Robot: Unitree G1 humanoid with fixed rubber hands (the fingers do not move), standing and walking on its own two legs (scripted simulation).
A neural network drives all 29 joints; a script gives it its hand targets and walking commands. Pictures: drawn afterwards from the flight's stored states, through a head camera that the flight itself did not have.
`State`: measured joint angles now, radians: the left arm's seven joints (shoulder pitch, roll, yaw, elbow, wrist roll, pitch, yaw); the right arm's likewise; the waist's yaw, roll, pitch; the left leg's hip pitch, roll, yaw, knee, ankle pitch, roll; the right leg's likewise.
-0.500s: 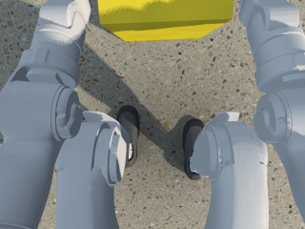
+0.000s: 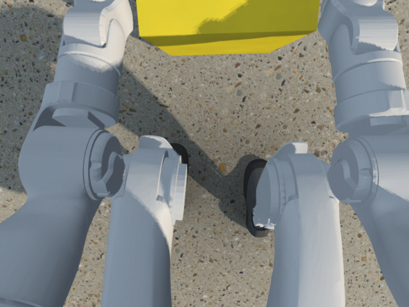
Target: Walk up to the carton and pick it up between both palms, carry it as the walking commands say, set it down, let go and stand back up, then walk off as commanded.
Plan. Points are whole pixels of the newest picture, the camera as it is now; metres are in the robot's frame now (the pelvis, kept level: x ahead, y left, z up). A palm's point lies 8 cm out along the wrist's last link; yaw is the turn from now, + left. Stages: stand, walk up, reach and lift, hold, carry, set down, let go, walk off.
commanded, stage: reach and lift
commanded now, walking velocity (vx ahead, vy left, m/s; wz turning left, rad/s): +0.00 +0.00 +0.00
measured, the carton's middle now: out of the picture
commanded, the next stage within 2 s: none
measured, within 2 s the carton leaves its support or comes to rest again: neither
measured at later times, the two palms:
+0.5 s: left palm out of the picture +0.54 +0.17 -0.10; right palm out of the picture +0.56 -0.13 -0.10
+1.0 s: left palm out of the picture +0.51 +0.18 -0.03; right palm out of the picture +0.54 -0.12 -0.02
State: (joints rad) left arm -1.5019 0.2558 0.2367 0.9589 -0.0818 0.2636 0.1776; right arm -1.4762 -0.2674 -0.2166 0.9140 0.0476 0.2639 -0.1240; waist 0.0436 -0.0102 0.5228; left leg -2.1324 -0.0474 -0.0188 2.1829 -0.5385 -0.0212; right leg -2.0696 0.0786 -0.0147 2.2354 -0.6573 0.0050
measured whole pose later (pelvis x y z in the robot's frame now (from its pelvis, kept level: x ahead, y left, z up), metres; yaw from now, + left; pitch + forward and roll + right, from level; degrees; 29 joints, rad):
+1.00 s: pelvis -0.03 +0.00 +0.08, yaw +0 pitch +26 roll +0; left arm -1.39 0.11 0.49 0.58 0.14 0.45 0.10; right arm -1.44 -0.16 -0.37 0.66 -0.12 0.43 -0.06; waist 0.04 -0.02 0.52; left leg -1.89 -0.05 -0.03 1.88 -0.44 -0.03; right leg -1.85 0.09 0.02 1.93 -0.53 0.01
